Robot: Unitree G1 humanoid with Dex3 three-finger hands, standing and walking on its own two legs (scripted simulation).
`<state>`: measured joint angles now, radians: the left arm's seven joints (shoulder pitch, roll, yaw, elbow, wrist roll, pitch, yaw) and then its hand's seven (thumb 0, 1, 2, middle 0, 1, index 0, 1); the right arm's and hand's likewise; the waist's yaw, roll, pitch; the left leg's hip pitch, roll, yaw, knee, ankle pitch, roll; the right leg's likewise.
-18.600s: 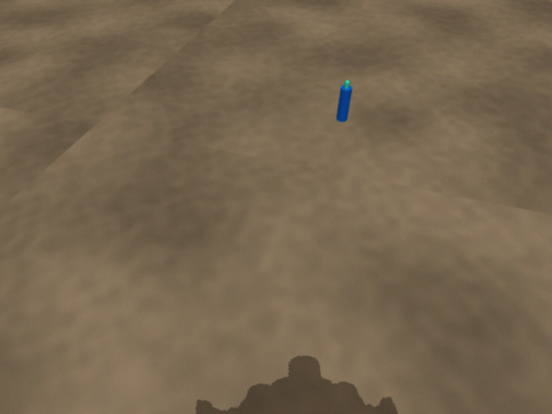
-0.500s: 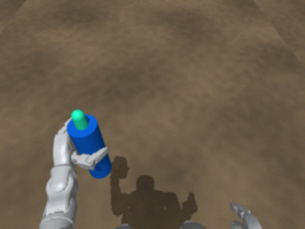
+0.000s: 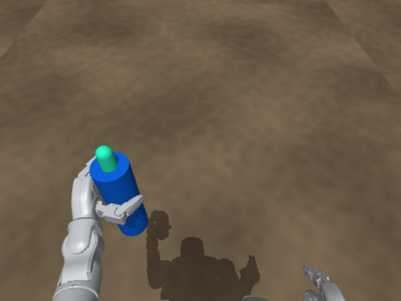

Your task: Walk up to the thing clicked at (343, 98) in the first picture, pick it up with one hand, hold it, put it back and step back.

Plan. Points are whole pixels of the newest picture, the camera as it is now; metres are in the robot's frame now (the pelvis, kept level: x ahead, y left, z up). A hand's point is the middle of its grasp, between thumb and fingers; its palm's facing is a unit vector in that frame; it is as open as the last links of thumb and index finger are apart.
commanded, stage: hold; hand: left
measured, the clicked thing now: (121, 192) +0.32 +0.17 +0.03
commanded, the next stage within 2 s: crouch in 1.82 s
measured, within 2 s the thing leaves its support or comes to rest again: neither
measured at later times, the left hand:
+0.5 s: hand (120, 188) +0.33 +0.17 +0.05, palm faces +0.10 -0.99 +0.00, open 9.9 cm
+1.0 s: hand (118, 189) +0.32 +0.17 +0.05, palm faces +0.10 -0.99 -0.01, open 9.9 cm
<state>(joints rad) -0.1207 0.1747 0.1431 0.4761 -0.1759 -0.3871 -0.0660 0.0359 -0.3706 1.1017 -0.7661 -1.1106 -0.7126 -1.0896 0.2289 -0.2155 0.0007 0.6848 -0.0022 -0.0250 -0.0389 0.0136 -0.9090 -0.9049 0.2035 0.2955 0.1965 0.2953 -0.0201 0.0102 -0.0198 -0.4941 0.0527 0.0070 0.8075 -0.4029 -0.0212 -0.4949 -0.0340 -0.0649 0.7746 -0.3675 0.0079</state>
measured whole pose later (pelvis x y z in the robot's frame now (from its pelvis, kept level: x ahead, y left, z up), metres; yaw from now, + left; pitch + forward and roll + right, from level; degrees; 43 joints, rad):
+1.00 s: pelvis +0.00 +0.00 +0.00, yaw +0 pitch +5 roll -1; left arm -0.14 0.18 0.14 0.49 -0.17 -0.39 -0.05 0.04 -0.37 1.10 -0.77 -1.11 -0.71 -1.09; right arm 0.23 -0.21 -0.01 0.70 0.00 -0.04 -0.02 0.01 -0.91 -0.91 0.20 0.30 0.20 0.30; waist -0.02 0.01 -0.02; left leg -0.48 0.05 0.01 0.80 -0.39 -0.02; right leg -0.48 -0.03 -0.06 0.76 -0.35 0.01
